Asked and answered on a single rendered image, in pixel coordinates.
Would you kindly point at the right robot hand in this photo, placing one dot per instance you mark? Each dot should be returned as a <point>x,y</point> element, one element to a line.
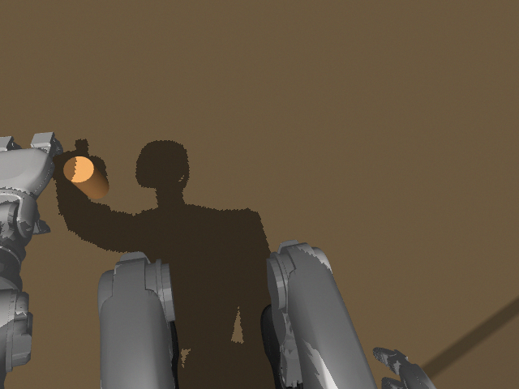
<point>412,376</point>

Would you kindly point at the right robot foot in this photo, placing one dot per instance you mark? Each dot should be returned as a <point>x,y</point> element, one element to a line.
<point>272,348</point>

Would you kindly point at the left robot arm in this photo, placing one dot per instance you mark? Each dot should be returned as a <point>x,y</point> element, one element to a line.
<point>17,220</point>

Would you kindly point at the can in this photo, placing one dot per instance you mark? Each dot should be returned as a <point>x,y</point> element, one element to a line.
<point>83,173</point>

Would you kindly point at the left robot hand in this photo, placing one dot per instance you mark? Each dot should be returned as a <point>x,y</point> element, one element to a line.
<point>29,170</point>

